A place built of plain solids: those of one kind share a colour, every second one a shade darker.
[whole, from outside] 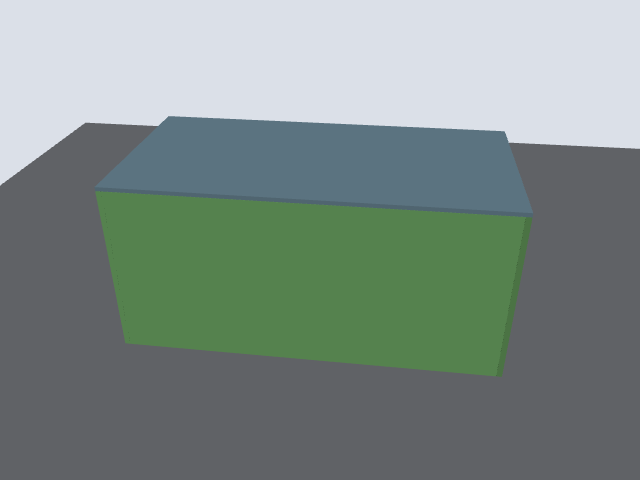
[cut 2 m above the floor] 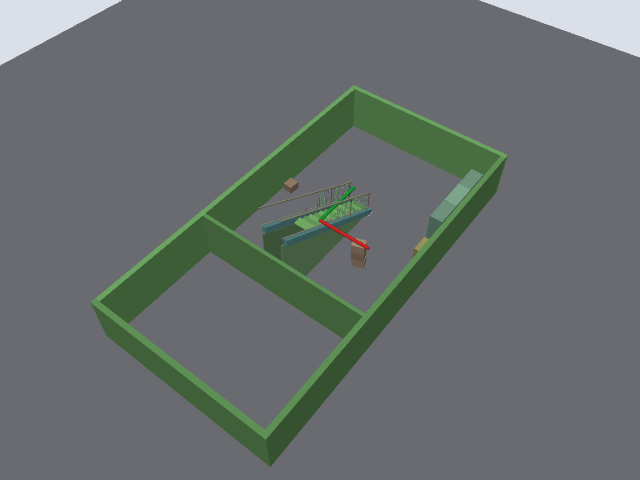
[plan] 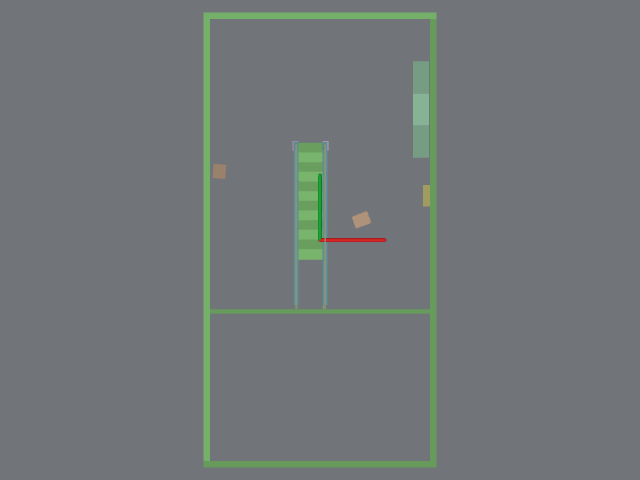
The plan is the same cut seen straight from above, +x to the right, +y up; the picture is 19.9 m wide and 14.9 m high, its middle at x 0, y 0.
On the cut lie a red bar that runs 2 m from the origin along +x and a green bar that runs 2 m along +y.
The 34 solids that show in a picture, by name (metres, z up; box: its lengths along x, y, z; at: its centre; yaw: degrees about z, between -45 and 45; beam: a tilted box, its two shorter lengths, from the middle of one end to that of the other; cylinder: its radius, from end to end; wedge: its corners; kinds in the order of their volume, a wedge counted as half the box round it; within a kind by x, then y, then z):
{
 "wall_1": {"box": [0.2, 13.73, 6.76], "at": [-3.52, 0.0, 3.08]},
 "wall_2": {"box": [7.23, 0.2, 6.76], "at": [0.0, -6.96, 3.08]},
 "wall_3": {"box": [6.83, 0.14, 3.02], "at": [0.0, -2.22, 1.46]},
 "wall_4": {"box": [7.23, 0.2, 6.76], "at": [0.0, 6.96, 3.08]},
 "wall_5": {"box": [0.2, 13.73, 6.76], "at": [3.52, 0.0, 3.08]},
 "roof_1": {"box": [7.23, 14.13, 0.15], "at": [0.0, 0.0, 6.53]},
 "shelving_1": {"box": [0.5, 1.0, 2.15], "at": [3.14, 3.05, 1.02]},
 "shelving_2": {"box": [0.5, 1.0, 2.15], "at": [3.14, 4.05, 1.02]},
 "shelving_3": {"box": [0.5, 1.0, 2.15], "at": [3.14, 5.05, 1.02]},
 "string_1": {"wedge": [[-0.82, -2.02, 2.74], [-0.82, -2.02, 3.03], [-0.82, 2.8, 0.03], [-0.82, 2.8, 0.32], [-0.67, -2.02, 2.74], [-0.67, -2.02, 3.03], [-0.67, 2.8, 0.03], [-0.67, 2.8, 0.32]]},
 "string_2": {"wedge": [[0.08, -2.02, 2.74], [0.08, -2.02, 3.03], [0.08, 2.8, 0.03], [0.08, 2.8, 0.32], [0.23, -2.02, 2.74], [0.23, -2.02, 3.03], [0.23, 2.8, 0.03], [0.23, 2.8, 0.32]]},
 "guard_rail_1": {"wedge": [[-0.76, -2.14, 3.19], [-0.76, -2.14, 3.21], [-0.76, 2.85, 0.38], [-0.76, 2.85, 0.41], [-0.72, -2.14, 3.19], [-0.72, -2.14, 3.21], [-0.72, 2.85, 0.38], [-0.72, 2.85, 0.41]]},
 "guard_rail_2": {"wedge": [[-0.76, -2.14, 3.99], [-0.76, -2.14, 4.03], [-0.76, 2.97, 1.11], [-0.76, 2.97, 1.16], [-0.72, -2.14, 3.99], [-0.72, -2.14, 4.03], [-0.72, 2.97, 1.11], [-0.72, 2.97, 1.16]]},
 "guard_rail_3": {"wedge": [[0.14, -2.14, 3.19], [0.14, -2.14, 3.21], [0.14, 2.85, 0.38], [0.14, 2.85, 0.4], [0.18, -2.14, 3.19], [0.18, -2.14, 3.21], [0.18, 2.85, 0.38], [0.18, 2.85, 0.4]]},
 "guard_rail_4": {"wedge": [[0.14, -2.14, 3.99], [0.14, -2.14, 4.03], [0.14, 2.97, 1.11], [0.14, 2.97, 1.16], [0.18, -2.14, 3.99], [0.18, -2.14, 4.03], [0.18, 2.97, 1.11], [0.18, 2.97, 1.16]]},
 "span_1": {"wedge": [[-0.71, -2.15, 0.0], [-0.71, -2.15, 2.81], [-0.71, 2.65, 0.0], [-0.71, 2.65, 0.11], [-0.67, -2.15, 0.0], [-0.67, -2.15, 2.81], [-0.67, 2.65, 0.0], [-0.67, 2.65, 0.11]]},
 "span_2": {"wedge": [[0.08, -2.15, 0.0], [0.08, -2.15, 2.81], [0.08, 2.65, 0.0], [0.08, 2.65, 0.11], [0.12, -2.15, 0.0], [0.12, -2.15, 2.81], [0.12, 2.65, 0.0], [0.12, 2.65, 0.11]]},
 "carton_1": {"box": [0.4, 0.45, 0.38], "at": [-3.12, 2.13, 0.14], "yaw": -4.2},
 "carton_2": {"box": [0.48, 0.38, 0.39], "at": [1.28, 0.61, 0.99], "yaw": 19.6},
 "carton_3": {"box": [0.48, 0.38, 0.39], "at": [1.28, 0.62, 0.59], "yaw": 21.6},
 "carton_4": {"box": [0.48, 0.38, 0.44], "at": [1.3, 0.64, 0.17], "yaw": 21.2},
 "cabinet_1": {"box": [0.22, 0.67, 0.61], "at": [3.31, 1.37, 1.59]},
 "tread_1": {"wedge": [[-0.66, -0.61, 1.97], [-0.66, -0.61, 2.02], [-0.66, -0.28, 1.97], [-0.66, -0.28, 2.02], [0.08, -0.61, 1.96], [0.08, -0.61, 2.01], [0.08, -0.28, 1.96], [0.08, -0.28, 2.01]]},
 "tread_2": {"wedge": [[-0.66, -0.31, 1.8], [-0.66, -0.31, 1.85], [-0.66, 0.02, 1.8], [-0.66, 0.02, 1.85], [0.08, -0.31, 1.8], [0.08, -0.31, 1.85], [0.08, 0.02, 1.8], [0.08, 0.02, 1.85]]},
 "tread_3": {"wedge": [[-0.66, -0.01, 1.63], [-0.66, -0.01, 1.68], [-0.66, 0.32, 1.63], [-0.66, 0.32, 1.68], [0.08, -0.01, 1.63], [0.08, -0.01, 1.68], [0.08, 0.32, 1.63], [0.08, 0.32, 1.68]]},
 "tread_4": {"wedge": [[-0.66, 0.29, 1.46], [-0.66, 0.29, 1.51], [-0.66, 0.62, 1.46], [-0.66, 0.62, 1.51], [0.08, 0.29, 1.46], [0.08, 0.29, 1.51], [0.08, 0.62, 1.46], [0.08, 0.62, 1.51]]},
 "tread_5": {"wedge": [[-0.66, 0.59, 1.29], [-0.66, 0.59, 1.34], [-0.66, 0.92, 1.29], [-0.66, 0.92, 1.34], [0.08, 0.59, 1.29], [0.08, 0.59, 1.34], [0.08, 0.92, 1.29], [0.08, 0.92, 1.34]]},
 "tread_6": {"wedge": [[-0.66, 0.89, 1.12], [-0.66, 0.89, 1.17], [-0.66, 1.22, 1.12], [-0.66, 1.22, 1.17], [0.08, 0.89, 1.12], [0.08, 0.89, 1.17], [0.08, 1.22, 1.12], [0.08, 1.22, 1.17]]},
 "tread_7": {"wedge": [[-0.66, 1.19, 0.95], [-0.66, 1.19, 1.0], [-0.66, 1.52, 0.96], [-0.66, 1.52, 1.01], [0.08, 1.19, 0.95], [0.08, 1.19, 1.0], [0.08, 1.52, 0.95], [0.08, 1.52, 1.0]]},
 "tread_8": {"wedge": [[-0.66, 1.49, 0.79], [-0.66, 1.49, 0.84], [-0.66, 1.82, 0.79], [-0.66, 1.82, 0.84], [0.08, 1.49, 0.78], [0.08, 1.49, 0.83], [0.08, 1.82, 0.79], [0.08, 1.82, 0.84]]},
 "tread_9": {"wedge": [[-0.66, 1.79, 0.62], [-0.66, 1.79, 0.67], [-0.66, 2.12, 0.62], [-0.66, 2.12, 0.67], [0.08, 1.79, 0.62], [0.08, 1.79, 0.67], [0.08, 2.12, 0.62], [0.08, 2.12, 0.67]]},
 "tread_10": {"wedge": [[-0.66, 2.09, 0.45], [-0.66, 2.09, 0.5], [-0.66, 2.42, 0.45], [-0.66, 2.42, 0.5], [0.08, 2.09, 0.45], [0.08, 2.09, 0.5], [0.08, 2.42, 0.45], [0.08, 2.42, 0.5]]},
 "tread_11": {"wedge": [[-0.66, 2.39, 0.28], [-0.66, 2.39, 0.33], [-0.66, 2.72, 0.28], [-0.66, 2.72, 0.33], [0.08, 2.39, 0.28], [0.08, 2.39, 0.33], [0.08, 2.72, 0.28], [0.08, 2.72, 0.33]]},
 "tread_12": {"wedge": [[-0.66, 2.69, 0.11], [-0.66, 2.69, 0.16], [-0.66, 3.02, 0.11], [-0.66, 3.02, 0.16], [0.08, 2.69, 0.11], [0.08, 2.69, 0.16], [0.08, 3.02, 0.11], [0.08, 3.02, 0.16]]}
}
